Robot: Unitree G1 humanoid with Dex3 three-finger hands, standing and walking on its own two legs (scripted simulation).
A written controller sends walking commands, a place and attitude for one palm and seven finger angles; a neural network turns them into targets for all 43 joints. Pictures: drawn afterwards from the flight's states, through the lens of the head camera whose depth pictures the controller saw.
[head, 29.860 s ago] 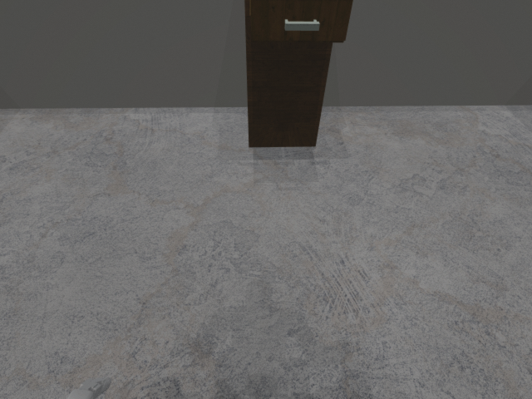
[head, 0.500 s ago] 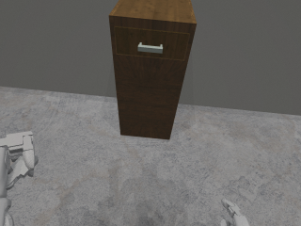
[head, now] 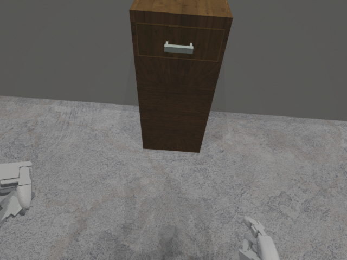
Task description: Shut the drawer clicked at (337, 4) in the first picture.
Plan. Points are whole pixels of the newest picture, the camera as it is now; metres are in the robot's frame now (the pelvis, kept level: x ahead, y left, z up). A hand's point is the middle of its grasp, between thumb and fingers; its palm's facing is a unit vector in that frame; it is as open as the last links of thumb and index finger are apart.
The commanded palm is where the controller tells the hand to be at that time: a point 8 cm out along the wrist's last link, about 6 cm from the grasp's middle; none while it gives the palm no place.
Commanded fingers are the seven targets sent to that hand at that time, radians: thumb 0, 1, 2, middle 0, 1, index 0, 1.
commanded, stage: stop stepping back and stand still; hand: left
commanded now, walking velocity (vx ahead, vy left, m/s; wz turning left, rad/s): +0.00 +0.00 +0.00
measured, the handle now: (178, 46) +0.92 +0.02 +0.03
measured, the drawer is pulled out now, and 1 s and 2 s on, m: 0.00 0.00 0.00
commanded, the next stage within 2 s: let the arm hang, fingers relaxed in 0.16 s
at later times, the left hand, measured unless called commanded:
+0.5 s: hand out of the picture +0.10 +0.21 -0.15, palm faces +0.02 -0.95 -0.32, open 3.0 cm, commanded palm none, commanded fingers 0.00 0.90 0.90 -0.88 -1.04 -0.88 -1.04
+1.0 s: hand out of the picture -0.01 +0.17 -0.16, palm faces +0.05 -0.94 -0.34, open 6.8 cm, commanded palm none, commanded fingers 0.00 0.90 0.90 -0.20 -0.30 -0.20 -0.30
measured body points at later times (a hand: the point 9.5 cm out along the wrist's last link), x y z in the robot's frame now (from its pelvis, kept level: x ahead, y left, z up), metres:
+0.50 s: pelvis -0.02 -0.02 -0.03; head -0.03 -0.02 +0.42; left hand +0.10 +0.25 -0.12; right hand +0.09 -0.30 -0.14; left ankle +0.07 +0.04 -0.75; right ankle -0.05 -0.12 -0.74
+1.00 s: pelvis -0.04 -0.06 -0.01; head -0.02 -0.08 +0.44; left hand -0.02 +0.22 -0.14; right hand +0.05 -0.33 -0.16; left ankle +0.01 +0.06 -0.75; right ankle -0.07 -0.13 -0.75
